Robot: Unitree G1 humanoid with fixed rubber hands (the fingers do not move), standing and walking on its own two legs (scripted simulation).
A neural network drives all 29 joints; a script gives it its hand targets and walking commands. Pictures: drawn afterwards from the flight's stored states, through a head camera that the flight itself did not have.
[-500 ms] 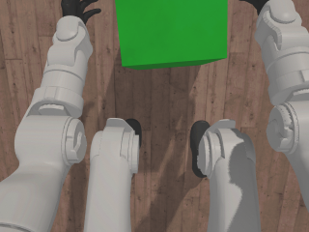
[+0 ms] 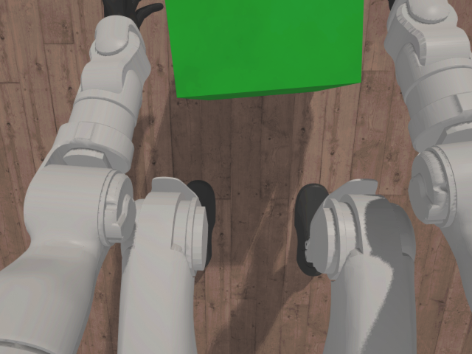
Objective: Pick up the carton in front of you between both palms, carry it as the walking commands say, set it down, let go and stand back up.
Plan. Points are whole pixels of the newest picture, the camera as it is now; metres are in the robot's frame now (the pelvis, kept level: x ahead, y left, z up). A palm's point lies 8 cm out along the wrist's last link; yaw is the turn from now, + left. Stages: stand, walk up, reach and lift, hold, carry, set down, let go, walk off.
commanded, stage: reach and lift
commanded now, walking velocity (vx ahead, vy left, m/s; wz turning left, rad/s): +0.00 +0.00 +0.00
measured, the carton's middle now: (259, 23) +0.53 -0.01 -0.24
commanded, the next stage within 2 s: none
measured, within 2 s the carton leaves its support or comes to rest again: leaves its support in 0.42 s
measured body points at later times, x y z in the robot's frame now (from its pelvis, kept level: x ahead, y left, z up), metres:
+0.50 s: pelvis +0.00 +0.00 -0.01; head +0.36 -0.02 +0.26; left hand +0.55 +0.15 -0.16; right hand +0.56 -0.16 -0.17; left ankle +0.12 +0.13 -0.33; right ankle +0.11 -0.12 -0.33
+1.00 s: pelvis -0.01 +0.00 +0.10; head +0.26 -0.02 +0.46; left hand +0.51 +0.14 +0.03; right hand +0.51 -0.17 +0.03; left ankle +0.12 +0.13 -0.33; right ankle +0.10 -0.13 -0.33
